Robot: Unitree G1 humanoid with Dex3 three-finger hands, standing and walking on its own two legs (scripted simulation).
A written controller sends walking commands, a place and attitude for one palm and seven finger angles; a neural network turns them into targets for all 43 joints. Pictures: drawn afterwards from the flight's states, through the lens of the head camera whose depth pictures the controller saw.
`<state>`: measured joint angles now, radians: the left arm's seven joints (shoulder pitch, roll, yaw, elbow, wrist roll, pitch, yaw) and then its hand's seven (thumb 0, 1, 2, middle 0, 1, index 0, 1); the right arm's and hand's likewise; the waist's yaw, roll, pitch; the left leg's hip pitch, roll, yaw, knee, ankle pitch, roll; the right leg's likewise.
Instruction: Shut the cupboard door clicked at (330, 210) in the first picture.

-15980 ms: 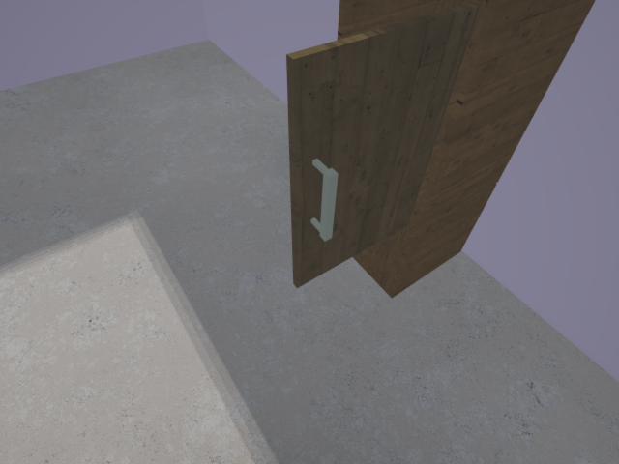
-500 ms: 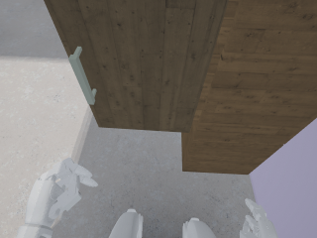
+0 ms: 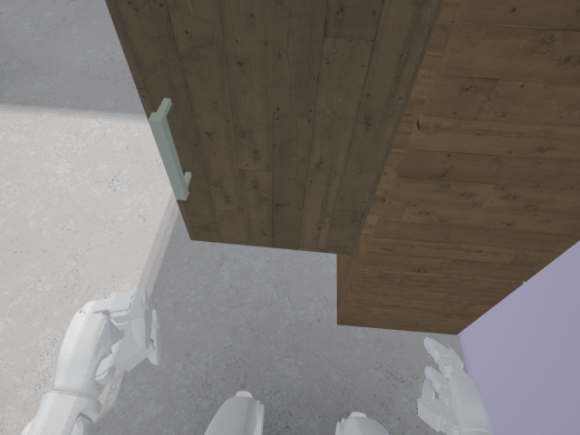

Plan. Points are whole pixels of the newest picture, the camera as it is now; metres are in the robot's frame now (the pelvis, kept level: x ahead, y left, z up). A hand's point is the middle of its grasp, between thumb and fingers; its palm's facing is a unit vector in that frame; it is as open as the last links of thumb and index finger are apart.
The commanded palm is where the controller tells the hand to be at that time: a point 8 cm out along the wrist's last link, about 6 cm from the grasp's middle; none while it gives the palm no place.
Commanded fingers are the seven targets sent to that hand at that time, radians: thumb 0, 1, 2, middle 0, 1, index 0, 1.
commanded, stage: raise the hand and make a fist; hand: left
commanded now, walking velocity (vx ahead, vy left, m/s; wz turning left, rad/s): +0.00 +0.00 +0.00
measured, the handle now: (174, 153) +0.52 +0.23 +0.06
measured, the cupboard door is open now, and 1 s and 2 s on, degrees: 89 89 89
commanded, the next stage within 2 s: bring the fist close to the handle in 0.48 s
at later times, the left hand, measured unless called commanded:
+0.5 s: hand (167, 334) +0.23 +0.17 +0.06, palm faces -0.03 -1.00 -0.04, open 3.1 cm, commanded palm +0.20 +0.22 +0.06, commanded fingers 0.00 0.90 0.90 -1.30 -1.50 -1.30 -1.50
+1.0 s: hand (172, 271) +0.31 +0.18 +0.06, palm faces -0.03 -1.00 -0.03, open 3.1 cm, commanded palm +0.29 +0.24 +0.06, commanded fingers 0.00 0.90 0.90 -1.30 -1.50 -1.30 -1.50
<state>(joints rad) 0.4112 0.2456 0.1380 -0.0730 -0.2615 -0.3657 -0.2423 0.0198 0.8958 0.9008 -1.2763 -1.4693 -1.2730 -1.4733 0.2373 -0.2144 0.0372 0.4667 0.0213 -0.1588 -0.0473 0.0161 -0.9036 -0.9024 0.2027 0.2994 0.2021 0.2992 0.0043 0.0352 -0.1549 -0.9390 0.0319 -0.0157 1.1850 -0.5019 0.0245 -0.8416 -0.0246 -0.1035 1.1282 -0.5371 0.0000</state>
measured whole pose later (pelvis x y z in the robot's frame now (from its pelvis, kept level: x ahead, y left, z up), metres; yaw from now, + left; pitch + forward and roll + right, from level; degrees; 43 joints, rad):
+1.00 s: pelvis +0.00 -0.02 +0.00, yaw -1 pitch +15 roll -2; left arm 0.02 0.28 0.22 0.26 -0.29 -0.34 -0.29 0.02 0.90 0.90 -1.30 -1.50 -1.30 -1.50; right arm 0.26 -0.25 0.03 0.55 0.04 -0.14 -0.07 0.02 -0.91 -0.90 0.20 0.30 0.20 0.30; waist -0.02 0.03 -0.15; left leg -0.93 0.04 0.00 1.14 -0.48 0.00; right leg -0.85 -0.01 -0.09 1.12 -0.53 -0.02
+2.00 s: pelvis +0.01 -0.01 +0.01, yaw -2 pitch +20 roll -2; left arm -0.53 0.40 0.38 0.89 -0.20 -0.45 -0.32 0.02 0.90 0.90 -1.30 -1.50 -1.30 -1.50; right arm 0.33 -0.26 0.01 0.64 0.03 -0.01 -0.03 0.01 -0.91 -0.90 0.20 0.30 0.20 0.30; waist -0.09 0.02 -0.14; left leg -0.99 0.05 0.02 1.12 -0.47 0.02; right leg -0.93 0.00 -0.06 1.08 -0.50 -0.01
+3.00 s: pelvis -0.01 +0.00 -0.02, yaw -4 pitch +26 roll -5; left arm -1.03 0.66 0.38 1.23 -0.08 -0.34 -0.48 0.02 0.90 0.90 -1.30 -1.50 -1.30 -1.50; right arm 0.37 -0.28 0.05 0.64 0.02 -0.02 -0.02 0.01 -0.91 -0.90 0.20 0.30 0.20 0.30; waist -0.22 0.04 -0.12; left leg -1.23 0.07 0.00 1.25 -0.48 0.03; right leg -1.14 0.02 -0.08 1.17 -0.49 0.00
